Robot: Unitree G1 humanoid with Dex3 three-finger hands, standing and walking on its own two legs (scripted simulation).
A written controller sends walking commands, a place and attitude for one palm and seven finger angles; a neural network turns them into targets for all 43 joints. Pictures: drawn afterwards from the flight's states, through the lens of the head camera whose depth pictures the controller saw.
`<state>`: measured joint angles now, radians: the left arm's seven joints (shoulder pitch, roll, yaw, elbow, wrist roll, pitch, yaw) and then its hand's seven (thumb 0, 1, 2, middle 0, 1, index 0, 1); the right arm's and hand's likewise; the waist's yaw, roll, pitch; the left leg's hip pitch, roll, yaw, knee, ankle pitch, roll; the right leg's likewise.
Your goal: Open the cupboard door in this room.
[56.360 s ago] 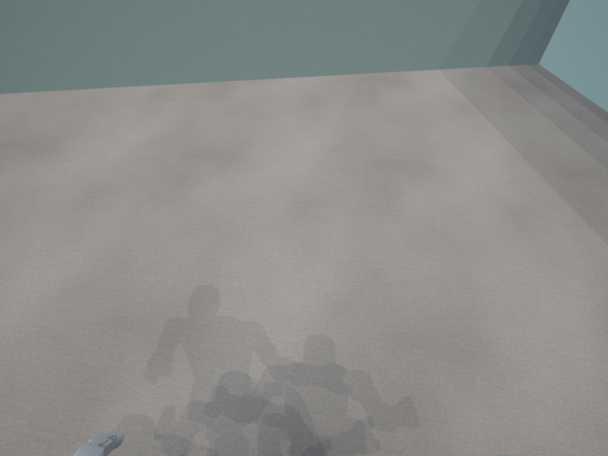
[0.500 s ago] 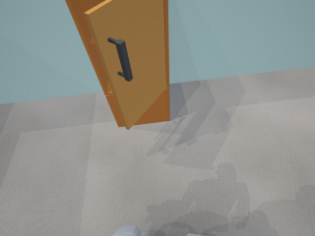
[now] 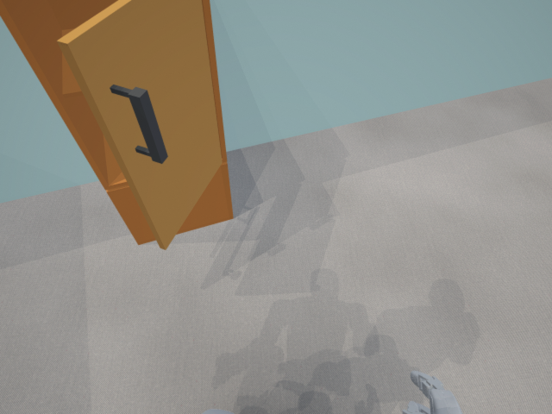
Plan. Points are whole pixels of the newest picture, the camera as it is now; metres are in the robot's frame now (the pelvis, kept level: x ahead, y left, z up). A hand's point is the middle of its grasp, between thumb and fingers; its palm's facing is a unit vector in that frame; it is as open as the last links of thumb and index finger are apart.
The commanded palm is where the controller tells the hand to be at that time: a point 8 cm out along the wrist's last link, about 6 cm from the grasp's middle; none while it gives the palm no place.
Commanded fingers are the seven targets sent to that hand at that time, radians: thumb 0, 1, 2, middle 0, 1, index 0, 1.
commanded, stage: walk to a spot facing it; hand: left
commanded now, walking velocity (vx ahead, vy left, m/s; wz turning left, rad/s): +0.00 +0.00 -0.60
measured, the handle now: (140, 125) +0.55 +0.32 +0.05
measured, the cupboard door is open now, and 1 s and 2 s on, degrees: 49 49 49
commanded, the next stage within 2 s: none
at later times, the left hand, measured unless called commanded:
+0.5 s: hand (207, 369) +0.19 +0.14 -0.16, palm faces -0.34 -0.90 -0.28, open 7.4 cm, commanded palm none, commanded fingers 0.00 0.90 0.90 -0.20 -0.30 -0.20 -0.30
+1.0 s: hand (242, 311) +0.30 +0.09 -0.17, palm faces -0.56 -0.81 -0.17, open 7.4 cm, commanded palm none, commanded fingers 0.00 0.90 0.90 -0.20 -0.30 -0.20 -0.30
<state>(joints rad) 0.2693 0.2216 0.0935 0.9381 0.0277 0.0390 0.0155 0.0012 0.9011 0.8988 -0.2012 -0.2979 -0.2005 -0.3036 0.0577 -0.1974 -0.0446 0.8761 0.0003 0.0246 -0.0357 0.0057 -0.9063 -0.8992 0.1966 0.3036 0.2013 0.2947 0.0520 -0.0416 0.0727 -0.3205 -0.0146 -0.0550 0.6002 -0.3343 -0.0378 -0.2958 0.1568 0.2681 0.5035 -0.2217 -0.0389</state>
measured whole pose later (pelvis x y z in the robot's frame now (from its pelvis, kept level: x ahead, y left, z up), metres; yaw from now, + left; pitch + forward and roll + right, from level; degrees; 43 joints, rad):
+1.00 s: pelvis +0.13 -0.04 +0.01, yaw -38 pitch +1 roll -1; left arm 0.23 0.25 0.11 0.96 0.04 0.02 -0.05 0.01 0.91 0.90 -0.20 -0.30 -0.19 -0.30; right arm 0.31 -0.16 -0.01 0.92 -0.04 -0.07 -0.03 0.00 -0.90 -0.90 0.20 0.30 0.20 0.29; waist 0.02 -0.05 0.05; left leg -0.14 0.07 0.17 0.41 -0.29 0.00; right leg -0.60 -0.04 -0.02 1.20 -0.25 -0.01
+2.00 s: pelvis +0.43 -0.45 -0.01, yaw -53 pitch +0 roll +1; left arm 0.39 0.13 0.05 1.12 0.03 -0.04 -0.01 0.01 0.91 0.90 -0.20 -0.30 -0.20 -0.30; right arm 0.20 -0.16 -0.03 1.02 -0.03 -0.08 -0.02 0.00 -0.91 -0.90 0.20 0.30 0.20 0.29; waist 0.04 -0.03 0.05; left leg -0.27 0.00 0.14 0.54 -0.26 0.05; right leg -0.44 -0.03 -0.02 1.31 -0.33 -0.03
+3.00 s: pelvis +0.56 -0.72 +0.00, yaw -33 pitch +3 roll -2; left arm 0.15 0.25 0.08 0.91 0.02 0.04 0.01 0.00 0.91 0.90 -0.20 -0.30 -0.19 -0.30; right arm 0.17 -0.22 -0.05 0.92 -0.03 0.02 0.00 0.00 -0.90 -0.90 0.20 0.30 0.20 0.30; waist 0.00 0.01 0.07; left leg -0.39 -0.01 -0.01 0.50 -0.16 0.04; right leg -0.46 -0.07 0.00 0.94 -0.42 0.08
